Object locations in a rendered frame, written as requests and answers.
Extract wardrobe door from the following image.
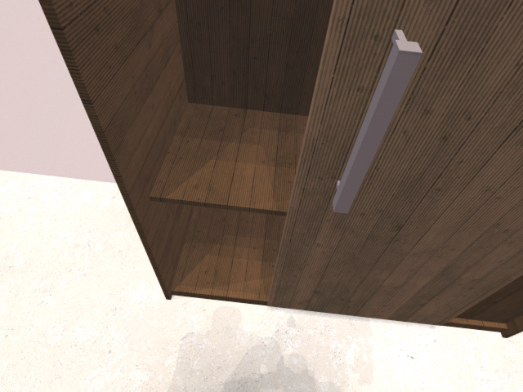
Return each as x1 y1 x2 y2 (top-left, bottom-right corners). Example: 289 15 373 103
455 275 523 323
267 0 523 326

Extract handle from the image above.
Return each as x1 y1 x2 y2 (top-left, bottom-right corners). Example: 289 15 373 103
333 29 422 213

